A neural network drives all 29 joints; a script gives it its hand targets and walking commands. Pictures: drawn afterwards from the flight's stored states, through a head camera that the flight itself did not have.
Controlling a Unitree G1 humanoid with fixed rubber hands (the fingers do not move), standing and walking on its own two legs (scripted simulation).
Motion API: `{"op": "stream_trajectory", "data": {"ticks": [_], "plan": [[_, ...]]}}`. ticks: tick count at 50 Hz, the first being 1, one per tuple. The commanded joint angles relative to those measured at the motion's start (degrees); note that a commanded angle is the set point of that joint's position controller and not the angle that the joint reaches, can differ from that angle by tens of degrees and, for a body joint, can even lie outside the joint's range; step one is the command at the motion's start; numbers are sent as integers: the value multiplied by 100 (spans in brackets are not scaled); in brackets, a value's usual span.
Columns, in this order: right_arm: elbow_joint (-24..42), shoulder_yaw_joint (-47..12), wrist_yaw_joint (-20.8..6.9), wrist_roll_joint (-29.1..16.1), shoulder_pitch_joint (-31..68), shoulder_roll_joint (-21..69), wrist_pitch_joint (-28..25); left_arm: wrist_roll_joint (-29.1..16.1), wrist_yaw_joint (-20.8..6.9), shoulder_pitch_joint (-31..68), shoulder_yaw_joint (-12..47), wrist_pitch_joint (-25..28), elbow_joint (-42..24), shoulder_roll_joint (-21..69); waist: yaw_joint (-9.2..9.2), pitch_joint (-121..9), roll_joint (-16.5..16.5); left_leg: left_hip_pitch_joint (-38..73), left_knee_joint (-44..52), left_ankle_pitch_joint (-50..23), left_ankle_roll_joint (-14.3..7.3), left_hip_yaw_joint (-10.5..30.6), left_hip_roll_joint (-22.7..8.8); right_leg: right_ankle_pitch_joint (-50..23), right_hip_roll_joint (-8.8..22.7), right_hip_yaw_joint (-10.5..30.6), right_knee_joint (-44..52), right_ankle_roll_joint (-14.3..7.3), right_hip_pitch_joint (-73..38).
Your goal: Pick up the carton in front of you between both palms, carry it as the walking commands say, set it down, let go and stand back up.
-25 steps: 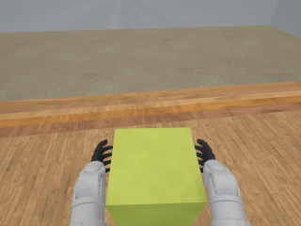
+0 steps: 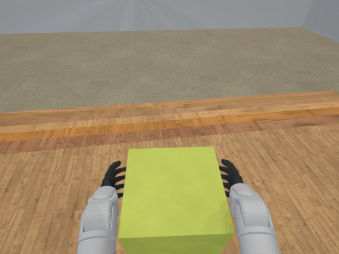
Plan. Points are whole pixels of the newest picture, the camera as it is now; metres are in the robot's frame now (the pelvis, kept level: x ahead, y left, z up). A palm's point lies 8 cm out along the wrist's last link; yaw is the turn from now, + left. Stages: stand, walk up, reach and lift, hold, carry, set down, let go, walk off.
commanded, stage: hold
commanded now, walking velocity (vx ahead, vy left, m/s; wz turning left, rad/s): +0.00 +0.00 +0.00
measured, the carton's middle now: (172, 208) +0.27 +0.00 -0.02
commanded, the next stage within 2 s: carry in 0.26 s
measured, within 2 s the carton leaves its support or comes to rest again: neither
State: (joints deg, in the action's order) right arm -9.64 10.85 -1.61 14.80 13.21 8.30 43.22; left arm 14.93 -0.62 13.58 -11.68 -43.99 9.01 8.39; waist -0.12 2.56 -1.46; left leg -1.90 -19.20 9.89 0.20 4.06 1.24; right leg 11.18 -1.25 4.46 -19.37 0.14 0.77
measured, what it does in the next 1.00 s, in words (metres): walks ahead: left foot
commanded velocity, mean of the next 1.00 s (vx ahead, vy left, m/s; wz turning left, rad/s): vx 0.39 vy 0.00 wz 0.00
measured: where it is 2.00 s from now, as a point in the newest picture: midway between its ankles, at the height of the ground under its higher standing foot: (173, 197)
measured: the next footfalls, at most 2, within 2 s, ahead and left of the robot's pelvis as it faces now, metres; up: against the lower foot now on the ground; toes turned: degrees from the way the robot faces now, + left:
left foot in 0.70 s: +0.17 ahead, +0.09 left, +0.00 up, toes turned +7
right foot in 1.08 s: +0.50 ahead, -0.15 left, +0.00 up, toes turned -13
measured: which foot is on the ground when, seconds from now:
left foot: down 0.00-0.54, up 0.56-0.68, down 0.70-1.00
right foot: down 0.00-0.72, up 0.74-1.00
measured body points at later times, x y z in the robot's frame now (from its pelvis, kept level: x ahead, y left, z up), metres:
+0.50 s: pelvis +0.03 -0.01 -0.01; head -0.01 +0.00 +0.43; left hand +0.34 +0.14 +0.07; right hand +0.33 -0.17 +0.08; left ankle +0.02 +0.12 -0.75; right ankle +0.00 -0.13 -0.75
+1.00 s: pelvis +0.27 -0.02 -0.01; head +0.26 -0.01 +0.44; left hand +0.52 +0.12 +0.07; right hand +0.49 -0.19 +0.08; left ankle +0.13 +0.08 -0.75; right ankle +0.38 -0.14 -0.71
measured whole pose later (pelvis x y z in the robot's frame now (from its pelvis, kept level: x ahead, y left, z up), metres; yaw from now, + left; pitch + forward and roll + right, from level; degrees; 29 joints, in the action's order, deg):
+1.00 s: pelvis +0.27 -0.02 -0.01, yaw -3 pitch +5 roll -1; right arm 31.8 1.6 10.2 -1.6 -5.5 7.8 64.2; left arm 0.0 11.0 -5.8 -2.9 -62.6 -31.3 7.9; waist 2.8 -7.8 0.5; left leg 0.8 -14.1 19.9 -0.2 -9.6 -2.1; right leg 10.0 4.0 -8.9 -39.7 -0.1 35.2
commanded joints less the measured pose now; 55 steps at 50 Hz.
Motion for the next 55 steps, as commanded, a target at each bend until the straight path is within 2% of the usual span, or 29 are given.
{"op": "stream_trajectory", "data": {"ticks": [1,5,8,9,10,12,13,14,15,17,18,20,23,26,27,29,30,32,34,35,36,37,39,41,45,51,53,54,55], "plan": [[214,-3016,-1045,-1324,2475,4932,-157,-1296,-1135,2578,3008,237,-300,4913,-53,-1509,120,370,84,-1176,14,0,468,-1266,-421,98,222,30,-222],[273,-2886,-1101,-1225,2779,4774,-231,-1140,-1087,2521,2794,227,-44,4870,-154,-966,-33,54,207,-682,-5,-30,427,-638,-437,-61,196,46,81],[378,-3013,-1056,-1333,2661,4941,-174,-1284,-1165,2885,2954,222,-95,4754,124,-1211,8,386,178,-530,-67,-90,416,-707,-404,41,235,162,324],[-107,-2936,-1070,-1326,2855,4782,-105,-1284,-1144,2726,2867,232,128,4911,-212,-1167,7,191,86,-657,-57,69,342,-632,-390,-26,120,58,-21],[-155,-2793,-1119,-1167,2730,4913,-168,-1068,-1154,2874,2778,216,-56,4865,32,-1092,322,144,130,-343,-10,-130,430,-557,-323,96,232,56,177],[-17,-2767,-1083,-1222,2736,4941,-181,-1260,-1165,2822,2842,186,194,4896,68,-1103,-29,228,126,-652,3,60,374,-753,-371,32,204,15,193],[117,-2847,-1074,-1295,3040,4886,-137,-1366,-1185,3072,2942,180,106,4931,14,-1294,178,-345,-140,705,-88,-35,-719,397,638,88,-200,-53,1005],[-142,-2755,-1049,-1270,2766,4959,-70,-1438,-1162,2952,3076,108,129,5039,-4,-1362,469,-416,-48,1946,-185,283,-673,1735,502,294,-48,-145,1325],[232,-2934,-1027,-1363,2971,4813,-88,-1498,-1164,2765,2941,122,124,5149,-24,-1484,112,-800,150,2888,-275,437,-755,2424,477,212,-183,-134,1211],[680,-3327,-1014,-1634,3228,5013,-21,-1580,-1174,2980,3177,40,-78,5147,35,-1055,179,-1222,-73,3016,-130,116,-536,2815,294,245,-94,-85,1863],[750,-3406,-994,-1617,3102,5137,12,-1731,-1108,3265,3569,26,-578,5230,41,-1257,500,-1067,-110,2594,-156,89,-634,2424,485,288,-206,-138,1811],[1064,-3739,-906,-1836,3062,5245,168,-1953,-1036,3200,3762,-67,-985,5227,48,-1700,-196,-992,-319,2162,-253,308,-801,1804,543,133,-370,-138,1655],[1817,-4149,-697,-2015,2739,4849,581,-2137,-859,2818,4244,-520,-1714,5099,124,-1753,721,-901,42,2477,-525,819,-1014,1774,431,-186,-1154,-83,1903],[2255,-4381,-460,-2162,2389,4763,955,-2182,-574,2296,4135,-912,-1981,4787,73,-1527,312,-1512,-376,1926,-537,443,-1092,1399,336,-556,-647,-155,1545],[2224,-4293,-369,-2107,2204,4587,1113,-2011,-457,1986,4032,-1079,-2040,4532,4,-1583,151,-1942,-948,1745,-428,272,-930,1654,756,175,-417,-357,1249],[2603,-4334,-257,-2324,2133,4607,1399,-2053,-259,1705,3971,-1269,-2505,4436,-137,-1307,-1376,-4089,-2560,1608,11,-1123,-181,-194,1698,1815,31,-897,-496],[3033,-4508,-188,-2462,2203,4453,1530,-1930,-135,1388,3830,-1419,-2401,4283,-134,-1093,-1668,-4650,-2536,2099,-19,-1013,-233,-721,2052,1986,97,-1133,-718],[3547,-4616,-40,-2677,1768,4516,1724,-2110,61,1211,3999,-1610,-3332,4445,-64,-1547,-663,-4166,-2001,2038,-1,-1072,-196,-2001,1950,1641,-58,-1154,-953],[4005,-4445,189,-2684,1159,4627,1827,-2511,220,1459,4349,-1747,-4197,4601,16,-2080,-510,-2772,-884,1043,17,-1555,3,-2497,1445,952,-497,-874,-638],[4006,-4280,336,-2645,900,4587,1849,-2563,300,1233,4479,-1825,-4257,4556,104,-2464,-54,-821,77,254,-72,-1432,-55,-2855,1140,11,-1304,-533,341],[4044,-4064,486,-2605,430,4548,1887,-2643,390,865,4380,-1876,-4371,4491,143,-2950,586,1108,371,425,-263,-20,-963,-1145,835,-701,-2485,-154,1825],[4128,-4009,621,-2354,78,4299,1883,-2558,453,718,4197,-1955,-4355,4348,105,-2648,1974,2218,537,21,-772,1884,-2331,1471,272,-1155,-3247,135,3932],[4254,-3728,867,-2087,189,4131,1947,-2565,549,669,4152,-2056,-4345,3984,196,-1909,1026,1714,445,-1081,-1552,2460,-2773,1994,426,-606,-4241,-152,4932],[4524,-3836,975,-2309,247,4040,2000,-2624,668,344,4256,-2002,-4397,3969,146,-1836,572,1680,528,-1438,-987,998,-2182,1282,741,-611,-3948,-91,4931],[4698,-3946,1057,-2569,222,3672,1923,-2119,1065,-136,3587,-1814,-4238,3762,120,-1547,435,809,826,-1804,-685,-286,-1615,239,499,-1267,-3011,77,4123],[4739,-3911,1140,-2561,-88,3125,2005,-2107,1203,-261,3506,-1927,-4441,3276,71,-968,1237,-185,789,-1616,-441,-1089,-1476,-744,494,-1557,-1445,-129,2580],[4675,-3987,1178,-2538,-137,3189,2013,-2275,1160,-217,3579,-1905,-4574,3193,-27,-1400,681,-218,-256,-2571,-375,-1515,-1319,-312,46,-2125,-1118,-206,1375],[4729,-3948,1137,-2600,-156,3066,2010,-2366,1117,-348,3700,-1939,-4478,3196,-152,-1746,850,-682,-1456,-2520,-181,-1790,-1034,238,-44,-2097,-1022,-206,265],[4824,-3972,1147,-2486,-62,3008,2057,-2337,1064,-374,3779,-1979,-4398,3145,-163,-1939,75,-1704,-2721,-1209,3,-1749,-766,1308,868,-474,-487,-486,-356]]}}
